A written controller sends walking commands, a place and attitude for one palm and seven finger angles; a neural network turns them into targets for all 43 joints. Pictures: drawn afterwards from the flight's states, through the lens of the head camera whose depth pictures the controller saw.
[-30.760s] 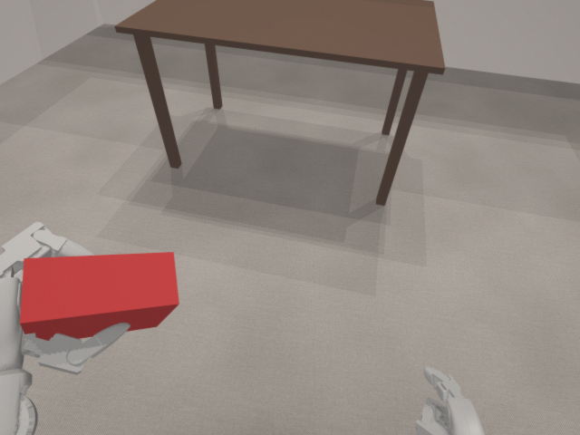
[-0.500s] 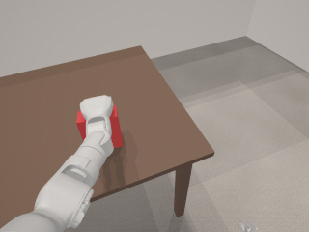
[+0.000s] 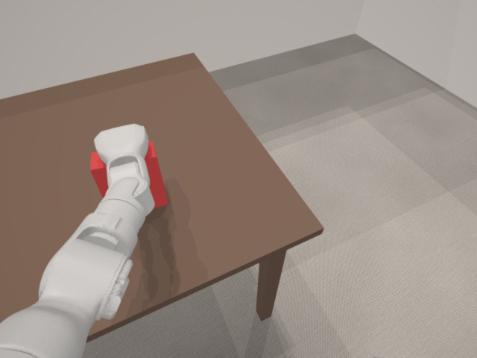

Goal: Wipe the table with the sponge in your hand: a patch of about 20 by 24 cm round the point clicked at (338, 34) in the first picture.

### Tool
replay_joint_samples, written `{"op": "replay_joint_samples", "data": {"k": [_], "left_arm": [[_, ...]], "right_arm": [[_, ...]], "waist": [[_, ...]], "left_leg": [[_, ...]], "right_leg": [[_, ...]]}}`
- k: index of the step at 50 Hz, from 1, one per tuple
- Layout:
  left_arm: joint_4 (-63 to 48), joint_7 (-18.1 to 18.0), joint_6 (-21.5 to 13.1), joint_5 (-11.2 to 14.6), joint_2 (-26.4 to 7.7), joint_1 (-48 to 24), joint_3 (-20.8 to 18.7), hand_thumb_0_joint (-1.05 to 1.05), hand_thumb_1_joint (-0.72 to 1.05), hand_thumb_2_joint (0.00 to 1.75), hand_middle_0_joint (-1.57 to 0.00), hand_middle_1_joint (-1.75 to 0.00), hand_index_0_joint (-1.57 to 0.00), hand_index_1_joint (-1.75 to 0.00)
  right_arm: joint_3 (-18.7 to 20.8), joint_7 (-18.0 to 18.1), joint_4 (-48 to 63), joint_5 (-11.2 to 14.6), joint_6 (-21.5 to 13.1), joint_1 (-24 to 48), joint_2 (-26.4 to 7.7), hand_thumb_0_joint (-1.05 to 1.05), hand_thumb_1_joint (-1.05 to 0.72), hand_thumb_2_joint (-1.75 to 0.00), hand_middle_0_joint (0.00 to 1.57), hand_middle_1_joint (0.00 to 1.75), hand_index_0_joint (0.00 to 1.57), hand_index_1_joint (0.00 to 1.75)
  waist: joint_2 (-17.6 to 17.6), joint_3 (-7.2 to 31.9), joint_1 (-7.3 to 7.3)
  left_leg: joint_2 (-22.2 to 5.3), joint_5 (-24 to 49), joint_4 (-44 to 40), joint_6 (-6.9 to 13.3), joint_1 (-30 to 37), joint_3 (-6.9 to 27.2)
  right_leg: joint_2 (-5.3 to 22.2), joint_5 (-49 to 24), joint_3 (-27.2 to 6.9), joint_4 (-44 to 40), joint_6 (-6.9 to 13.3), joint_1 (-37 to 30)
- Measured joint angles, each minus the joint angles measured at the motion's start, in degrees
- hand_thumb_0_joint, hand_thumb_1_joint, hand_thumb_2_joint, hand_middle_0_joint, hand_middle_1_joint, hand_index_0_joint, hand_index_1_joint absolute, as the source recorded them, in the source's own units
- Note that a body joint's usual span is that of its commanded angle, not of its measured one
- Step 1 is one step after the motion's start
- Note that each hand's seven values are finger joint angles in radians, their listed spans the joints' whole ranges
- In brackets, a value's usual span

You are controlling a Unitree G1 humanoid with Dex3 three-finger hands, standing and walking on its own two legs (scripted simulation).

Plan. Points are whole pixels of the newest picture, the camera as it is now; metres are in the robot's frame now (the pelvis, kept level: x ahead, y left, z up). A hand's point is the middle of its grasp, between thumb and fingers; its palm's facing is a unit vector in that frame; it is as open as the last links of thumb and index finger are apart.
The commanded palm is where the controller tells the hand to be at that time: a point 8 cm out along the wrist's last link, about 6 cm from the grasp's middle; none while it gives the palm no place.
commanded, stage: wipe forward along the third lane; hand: left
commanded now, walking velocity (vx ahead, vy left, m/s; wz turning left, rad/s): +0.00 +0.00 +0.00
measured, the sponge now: (134, 188) +0.44 +0.21 +0.02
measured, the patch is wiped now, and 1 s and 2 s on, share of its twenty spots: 0.90 0.95 0.95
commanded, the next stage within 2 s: wipe back along the third lane in 0.20 s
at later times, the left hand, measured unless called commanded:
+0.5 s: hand (122, 159) +0.47 +0.23 +0.07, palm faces -0.03 -0.01 -1.00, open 9.9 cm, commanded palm +0.44 +0.22 +0.09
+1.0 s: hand (120, 170) +0.44 +0.22 +0.07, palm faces +0.01 -0.04 -1.00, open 9.9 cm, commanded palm +0.39 +0.20 +0.09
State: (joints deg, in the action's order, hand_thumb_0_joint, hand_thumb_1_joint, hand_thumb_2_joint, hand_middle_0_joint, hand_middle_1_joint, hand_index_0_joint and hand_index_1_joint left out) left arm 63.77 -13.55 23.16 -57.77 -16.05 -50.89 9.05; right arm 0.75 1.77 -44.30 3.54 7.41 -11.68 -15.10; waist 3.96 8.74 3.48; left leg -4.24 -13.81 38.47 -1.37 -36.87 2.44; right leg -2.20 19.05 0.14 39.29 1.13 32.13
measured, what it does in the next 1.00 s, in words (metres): shifts its weight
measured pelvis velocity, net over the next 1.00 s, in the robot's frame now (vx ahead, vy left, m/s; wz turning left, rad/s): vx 0.05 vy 0.04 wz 0.01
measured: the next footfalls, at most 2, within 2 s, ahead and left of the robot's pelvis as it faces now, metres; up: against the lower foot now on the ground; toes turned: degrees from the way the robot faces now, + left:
none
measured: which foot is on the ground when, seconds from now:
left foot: down 0.00-1.00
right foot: down 0.00-1.00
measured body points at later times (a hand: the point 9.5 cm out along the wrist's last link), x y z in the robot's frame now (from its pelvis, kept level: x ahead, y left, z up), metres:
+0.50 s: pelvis +0.01 +0.03 +0.00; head +0.05 +0.03 +0.45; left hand +0.47 +0.22 +0.12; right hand +0.08 -0.23 -0.13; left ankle +0.05 +0.16 -0.72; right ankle +0.00 -0.11 -0.72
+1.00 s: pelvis +0.05 +0.04 +0.01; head +0.05 +0.03 +0.46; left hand +0.44 +0.22 +0.12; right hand +0.22 -0.19 -0.10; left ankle +0.05 +0.16 -0.72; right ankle +0.00 -0.11 -0.72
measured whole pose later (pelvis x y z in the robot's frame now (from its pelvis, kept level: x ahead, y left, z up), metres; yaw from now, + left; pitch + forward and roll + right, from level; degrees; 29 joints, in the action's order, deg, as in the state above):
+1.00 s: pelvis +0.05 +0.04 +0.01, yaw +0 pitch +9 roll -1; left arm 43.4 -15.1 32.6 -56.2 -9.8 -35.9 18.6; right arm 0.5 -1.5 -41.4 4.2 12.1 -5.6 -13.2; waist 2.5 9.7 -1.6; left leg -1.7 -16.5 34.8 -0.5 -27.1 0.9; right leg 0.7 19.7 -0.9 31.4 -1.4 20.4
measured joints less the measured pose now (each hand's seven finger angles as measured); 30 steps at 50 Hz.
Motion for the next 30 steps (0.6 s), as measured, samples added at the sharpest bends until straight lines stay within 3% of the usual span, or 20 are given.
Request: {"op": "replay_joint_samples", "data": {"k": [17,30], "left_arm": [[1.94,-0.05,-1.02,-1.26,-2.02,-3.08,-1.49,0.01,-0.58,1.16,-0.77,-1.37,-0.81,-1.35],[-2.75,-3.98,1.66,0.68,2.09,1.44,2.27,0.0,-0.54,1.15,-0.72,-1.42,-0.76,-1.41]], "right_arm": [[0.24,-0.5,0.57,-0.43,0.19,-0.42,0.34,0.01,-0.91,-0.9,0.2,0.3,0.2,0.3],[0.55,-1.75,-0.42,-0.23,1.67,-0.79,2.11,0.01,-0.91,-0.9,0.2,0.3,0.2,0.3]], "waist": [[-0.79,0.2,1.03],[-1.33,0.7,-1.03]], "left_leg": [[0.54,-0.69,0.87,-0.27,-1.84,-1.04],[1.43,-1.16,-0.37,0.78,1.05,-2.13]], "right_leg": [[0.71,-0.4,-1.09,-1.22,-1.62,1.09],[1.75,-0.75,-2.02,-3.8,-2.72,-2.24]]}}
